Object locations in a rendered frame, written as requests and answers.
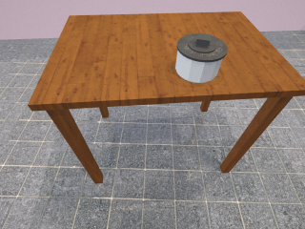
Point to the pot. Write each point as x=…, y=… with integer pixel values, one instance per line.
x=194, y=71

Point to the table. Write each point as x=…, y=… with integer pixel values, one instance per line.
x=114, y=60

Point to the lid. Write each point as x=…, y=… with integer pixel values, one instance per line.
x=216, y=50

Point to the knob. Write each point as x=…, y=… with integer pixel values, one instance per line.
x=203, y=39

